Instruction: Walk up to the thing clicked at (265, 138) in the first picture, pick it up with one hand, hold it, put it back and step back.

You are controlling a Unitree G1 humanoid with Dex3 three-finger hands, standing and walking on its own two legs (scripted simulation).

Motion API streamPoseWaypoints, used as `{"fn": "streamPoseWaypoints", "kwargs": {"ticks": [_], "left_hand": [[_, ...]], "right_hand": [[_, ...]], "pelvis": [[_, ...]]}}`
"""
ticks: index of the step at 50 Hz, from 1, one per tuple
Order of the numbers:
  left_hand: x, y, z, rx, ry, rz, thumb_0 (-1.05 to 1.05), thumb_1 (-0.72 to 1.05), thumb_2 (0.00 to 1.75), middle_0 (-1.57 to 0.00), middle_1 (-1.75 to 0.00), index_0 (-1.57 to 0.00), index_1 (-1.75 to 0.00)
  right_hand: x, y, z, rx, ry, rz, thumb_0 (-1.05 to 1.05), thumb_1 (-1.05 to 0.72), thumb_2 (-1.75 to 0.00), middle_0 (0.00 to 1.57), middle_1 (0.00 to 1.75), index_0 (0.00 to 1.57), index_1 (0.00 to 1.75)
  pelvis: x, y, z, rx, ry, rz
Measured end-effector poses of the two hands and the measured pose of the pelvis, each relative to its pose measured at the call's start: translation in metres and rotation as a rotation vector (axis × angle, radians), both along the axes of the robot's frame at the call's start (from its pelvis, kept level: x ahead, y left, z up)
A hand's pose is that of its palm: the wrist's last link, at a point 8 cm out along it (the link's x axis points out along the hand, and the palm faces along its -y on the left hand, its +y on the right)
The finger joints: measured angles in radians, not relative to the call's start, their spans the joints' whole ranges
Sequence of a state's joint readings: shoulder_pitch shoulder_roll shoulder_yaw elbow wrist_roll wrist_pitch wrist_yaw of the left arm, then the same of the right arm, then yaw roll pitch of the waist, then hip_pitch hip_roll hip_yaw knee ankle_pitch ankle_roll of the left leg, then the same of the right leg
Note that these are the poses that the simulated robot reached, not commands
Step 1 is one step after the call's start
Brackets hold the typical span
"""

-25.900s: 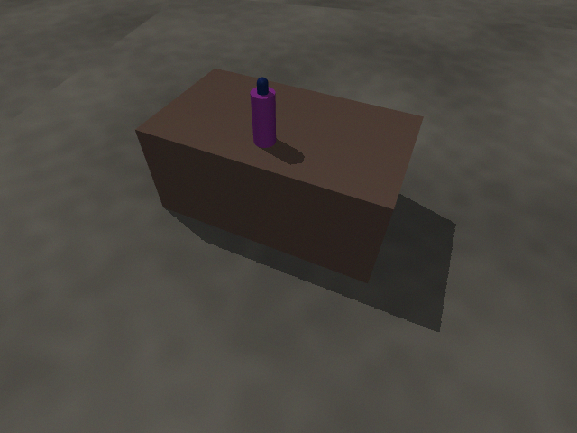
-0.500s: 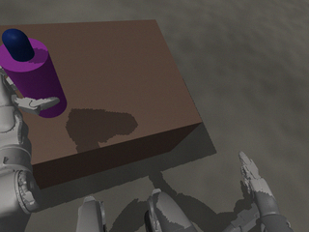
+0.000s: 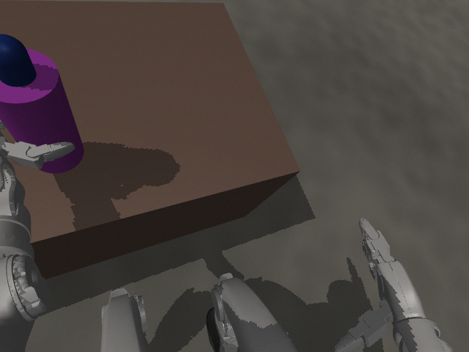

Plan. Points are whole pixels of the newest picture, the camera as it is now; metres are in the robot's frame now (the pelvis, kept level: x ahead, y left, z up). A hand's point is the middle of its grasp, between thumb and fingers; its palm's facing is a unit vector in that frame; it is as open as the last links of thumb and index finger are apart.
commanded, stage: lower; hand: left
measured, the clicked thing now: (36, 110) +0.51 +0.21 +0.01
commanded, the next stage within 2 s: loosen in 0.72 s
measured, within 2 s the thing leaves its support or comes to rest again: rests again in 0.56 s
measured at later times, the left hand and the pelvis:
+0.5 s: hand (38, 132) +0.51 +0.22 -0.06, palm faces +0.24 -0.97 -0.04, open 11.7 cm; pelvis +0.00 +0.00 -0.02, yaw +0 degrees
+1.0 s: hand (42, 136) +0.52 +0.22 -0.07, palm faces +0.24 -0.97 -0.03, open 11.7 cm; pelvis -0.01 +0.00 -0.03, yaw -1 degrees
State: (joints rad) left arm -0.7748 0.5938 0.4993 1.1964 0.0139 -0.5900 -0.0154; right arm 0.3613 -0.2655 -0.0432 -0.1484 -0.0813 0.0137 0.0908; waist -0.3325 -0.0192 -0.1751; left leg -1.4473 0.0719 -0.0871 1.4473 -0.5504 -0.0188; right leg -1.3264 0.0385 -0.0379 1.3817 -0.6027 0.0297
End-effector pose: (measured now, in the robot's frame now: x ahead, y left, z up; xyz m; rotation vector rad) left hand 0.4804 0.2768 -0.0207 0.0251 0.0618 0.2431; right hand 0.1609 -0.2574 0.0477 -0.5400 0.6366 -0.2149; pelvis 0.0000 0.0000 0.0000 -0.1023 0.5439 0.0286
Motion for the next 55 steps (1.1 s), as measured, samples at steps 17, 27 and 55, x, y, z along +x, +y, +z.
{"fn": "streamPoseWaypoints", "kwargs": {"ticks": [17, 27, 55], "left_hand": [[-0.001, -0.005, -0.025, 0.007, 0.031, -0.002, -0.02, -0.61, 0.76, -0.67, -1.10, -0.71, -1.11], [0.002, -0.006, -0.035, 0.006, 0.027, -0.005, -0.02, -0.61, 0.76, -0.67, -1.10, -0.71, -1.10], [-0.001, -0.010, -0.050, -0.011, 0.014, 0.001, -0.01, -0.60, 0.55, -0.71, -0.84, -0.75, -0.83]], "right_hand": [[-0.002, -0.002, -0.004, -0.015, -0.010, 0.008, -0.01, 0.49, -0.07, 0.06, 0.06, 0.06, 0.06], [-0.004, 0.000, 0.001, -0.047, -0.017, 0.014, 0.00, 0.50, -0.06, 0.06, 0.06, 0.06, 0.06], [-0.010, 0.007, 0.001, -0.067, -0.019, 0.029, 0.00, 0.50, -0.05, 0.06, 0.06, 0.06, 0.06]], "pelvis": [[-0.004, -0.002, -0.014, 0.000, 0.020, -0.006], [-0.005, -0.001, -0.019, -0.007, 0.028, -0.005], [-0.010, 0.004, -0.030, -0.018, 0.035, -0.006]]}}
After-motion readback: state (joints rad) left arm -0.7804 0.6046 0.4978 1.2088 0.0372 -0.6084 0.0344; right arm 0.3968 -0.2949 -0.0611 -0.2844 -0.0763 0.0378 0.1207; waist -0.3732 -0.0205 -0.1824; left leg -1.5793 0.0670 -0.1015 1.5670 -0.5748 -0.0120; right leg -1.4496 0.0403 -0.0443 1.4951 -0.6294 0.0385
